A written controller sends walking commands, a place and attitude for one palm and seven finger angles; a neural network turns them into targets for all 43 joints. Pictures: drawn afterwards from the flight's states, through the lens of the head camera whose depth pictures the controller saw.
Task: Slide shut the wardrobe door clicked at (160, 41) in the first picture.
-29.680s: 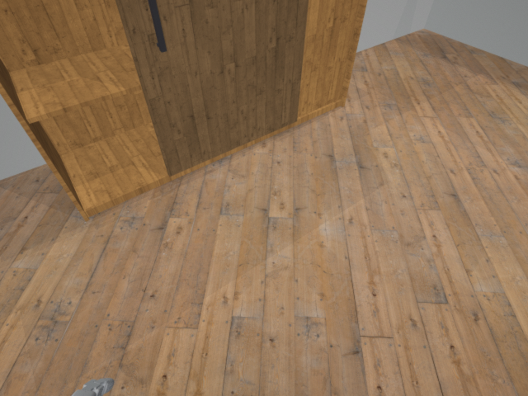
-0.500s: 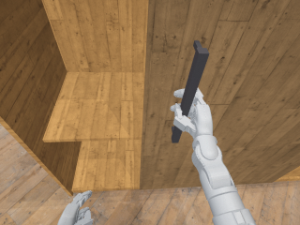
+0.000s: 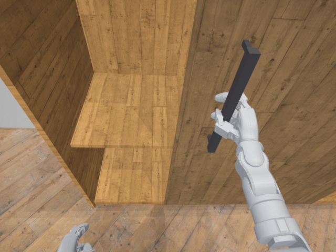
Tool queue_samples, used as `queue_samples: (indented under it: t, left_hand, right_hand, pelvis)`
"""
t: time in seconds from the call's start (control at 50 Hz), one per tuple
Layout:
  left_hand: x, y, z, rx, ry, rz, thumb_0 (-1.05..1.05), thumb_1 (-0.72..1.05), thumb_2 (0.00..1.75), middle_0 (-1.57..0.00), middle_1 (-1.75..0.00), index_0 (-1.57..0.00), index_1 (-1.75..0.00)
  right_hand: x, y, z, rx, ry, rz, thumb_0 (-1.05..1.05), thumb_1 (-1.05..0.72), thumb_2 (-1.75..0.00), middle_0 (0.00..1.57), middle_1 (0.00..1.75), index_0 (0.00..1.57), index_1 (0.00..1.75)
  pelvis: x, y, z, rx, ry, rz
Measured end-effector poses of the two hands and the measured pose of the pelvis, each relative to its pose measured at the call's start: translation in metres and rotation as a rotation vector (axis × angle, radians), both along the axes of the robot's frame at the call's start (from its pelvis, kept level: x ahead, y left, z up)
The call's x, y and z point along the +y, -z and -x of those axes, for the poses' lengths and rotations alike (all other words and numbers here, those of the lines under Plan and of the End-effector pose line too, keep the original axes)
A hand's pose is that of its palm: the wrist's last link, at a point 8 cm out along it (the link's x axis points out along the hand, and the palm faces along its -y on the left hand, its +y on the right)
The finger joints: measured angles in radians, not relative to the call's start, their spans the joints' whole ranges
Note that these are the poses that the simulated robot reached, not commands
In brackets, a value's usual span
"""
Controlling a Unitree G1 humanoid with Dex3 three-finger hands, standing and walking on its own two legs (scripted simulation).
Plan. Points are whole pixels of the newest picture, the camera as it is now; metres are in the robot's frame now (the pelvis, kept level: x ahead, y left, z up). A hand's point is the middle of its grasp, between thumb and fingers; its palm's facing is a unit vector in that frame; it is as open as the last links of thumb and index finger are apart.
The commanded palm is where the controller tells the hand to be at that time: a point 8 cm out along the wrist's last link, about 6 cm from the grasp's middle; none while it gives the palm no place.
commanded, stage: step sideways, sliding the door along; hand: right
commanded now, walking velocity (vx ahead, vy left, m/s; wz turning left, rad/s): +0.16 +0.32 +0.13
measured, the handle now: (225, 107) +0.44 -0.10 +0.12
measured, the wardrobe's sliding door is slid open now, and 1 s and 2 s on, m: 0.39 0.25 0.00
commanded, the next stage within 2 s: none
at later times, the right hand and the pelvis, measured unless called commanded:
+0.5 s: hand (204, 123) +0.38 -0.05 +0.12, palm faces +0.10 +0.99 -0.12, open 6.1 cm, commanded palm +0.35 -0.03 +0.11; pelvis -0.01 +0.09 +0.02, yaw -1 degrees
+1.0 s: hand (155, 121) +0.38 +0.07 +0.11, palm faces +0.19 +0.97 -0.14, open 6.1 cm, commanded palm +0.34 +0.08 +0.11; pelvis +0.01 +0.22 -0.01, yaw -2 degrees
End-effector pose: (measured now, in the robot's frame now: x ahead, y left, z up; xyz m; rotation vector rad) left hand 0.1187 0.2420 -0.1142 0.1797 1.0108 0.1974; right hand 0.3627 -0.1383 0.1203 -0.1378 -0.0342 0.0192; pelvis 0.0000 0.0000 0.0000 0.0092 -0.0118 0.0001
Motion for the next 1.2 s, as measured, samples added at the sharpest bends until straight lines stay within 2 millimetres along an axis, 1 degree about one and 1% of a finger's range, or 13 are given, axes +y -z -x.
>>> queue_samples:
  t: [0.16,0.26,0.32,0.44,0.52,0.6,0.68,0.76,0.88,0.98,1.02,1.12,1.2]
  left_hand:
    - [0.025,0.011,0.016,0.027,0.016,0.044,0.01,0.9,0.9,-0.2,-0.3,-0.2,-0.3]
    - [0.031,-0.003,0.017,0.047,0.058,0.026,0.01,0.9,0.9,-0.2,-0.3,-0.2,-0.3]
    - [0.036,-0.005,0.009,0.011,0.075,0.014,0.01,0.9,0.9,-0.2,-0.3,-0.2,-0.3]
    - [0.041,-0.017,-0.007,0.001,0.147,0.056,0.01,0.9,0.9,-0.2,-0.3,-0.2,-0.3]
    - [0.05,-0.019,-0.021,-0.012,0.187,0.077,0.01,0.9,0.9,-0.2,-0.3,-0.2,-0.3]
    - [0.069,-0.011,-0.04,-0.054,0.208,0.112,0.01,0.9,0.9,-0.2,-0.3,-0.2,-0.3]
    - [0.099,0.0,-0.059,-0.086,0.174,0.114,0.01,0.9,0.9,-0.2,-0.3,-0.2,-0.3]
    - [0.132,-0.011,-0.063,-0.102,0.121,0.043,0.01,0.9,0.9,-0.2,-0.3,-0.2,-0.3]
    - [0.17,-0.024,-0.059,-0.095,0.132,0.037,0.01,0.91,0.9,-0.2,-0.3,-0.2,-0.3]
    - [0.192,-0.005,-0.064,-0.096,0.148,0.08,0.01,0.9,0.9,-0.2,-0.3,-0.2,-0.3]
    - [0.199,-0.001,-0.064,-0.088,0.127,0.087,0.01,0.9,0.9,-0.2,-0.3,-0.2,-0.3]
    - [0.211,-0.01,-0.058,-0.084,0.105,0.054,0.01,0.91,0.9,-0.2,-0.3,-0.2,-0.3]
    - [0.22,-0.019,-0.053,-0.084,0.114,0.071,0.01,0.91,0.9,-0.2,-0.3,-0.2,-0.3]
  right_hand:
    - [0.009,-0.002,0.005,0.026,0.087,0.016,-0.01,-0.76,-0.83,0.4,1.37,0.2,1.4]
    - [0.016,-0.003,0.006,0.046,0.118,-0.009,0.01,-0.78,-0.83,0.36,1.37,0.19,1.4]
    - [0.018,0.0,0.006,0.019,0.102,-0.022,0.01,-0.78,-0.84,0.36,1.38,0.18,1.4]
    - [0.029,-0.002,0.008,0.043,0.114,-0.014,0.01,-0.79,-0.83,0.35,1.39,0.17,1.4]
    - [0.039,-0.003,0.009,0.051,0.135,-0.015,0.01,-0.79,-0.83,0.34,1.37,0.17,1.4]
    - [0.053,-0.002,0.01,0.027,0.176,0.005,0.0,-0.77,-0.84,0.38,1.36,0.19,1.4]
    - [0.069,-0.001,0.011,0.009,0.233,0.025,0.0,-0.74,-0.85,0.42,1.37,0.19,1.4]
    - [0.087,-0.001,0.013,0.014,0.226,-0.006,0.01,-0.75,-0.85,0.41,1.38,0.22,1.4]
    - [0.118,-0.001,0.015,0.011,0.197,-0.021,0.02,-0.77,-0.84,0.41,1.39,0.23,1.4]
    - [0.148,0.001,0.017,-0.035,0.199,0.01,0.01,-0.75,-0.84,0.43,1.39,0.21,1.4]
    - [0.161,0.001,0.018,-0.034,0.198,-0.003,0.01,-0.76,-0.84,0.43,1.4,0.21,1.4]
    - [0.194,0.001,0.021,-0.025,0.147,-0.038,0.02,-0.77,-0.83,0.41,1.4,0.24,1.4]
    - [0.218,0.001,0.023,-0.017,0.077,-0.034,0.02,-0.77,-0.81,0.39,1.4,0.23,1.4]
  pelvis:
    - [0.031,0.003,0.013,-0.061,0.033,-0.036]
    - [0.041,-0.009,0.011,-0.038,0.032,-0.002]
    - [0.046,-0.003,0.013,-0.035,0.018,0.007]
    - [0.07,-0.013,0.017,-0.052,0.014,-0.011]
    - [0.093,-0.015,0.013,-0.057,0.013,-0.046]
    - [0.125,-0.004,0.004,-0.069,0.019,-0.045]
    - [0.148,0.005,-0.002,-0.081,0.043,-0.056]
    - [0.155,0.001,-0.006,-0.063,0.038,-0.027]
    - [0.185,-0.007,-0.008,-0.058,0.018,-0.027]
    - [0.217,0.007,-0.013,-0.059,0.02,-0.028]
    - [0.223,0.005,-0.013,-0.054,0.033,-0.03]
    - [0.229,-0.003,-0.013,-0.033,0.025,-0.003]
    - [0.243,-0.009,-0.009,-0.038,0.004,-0.005]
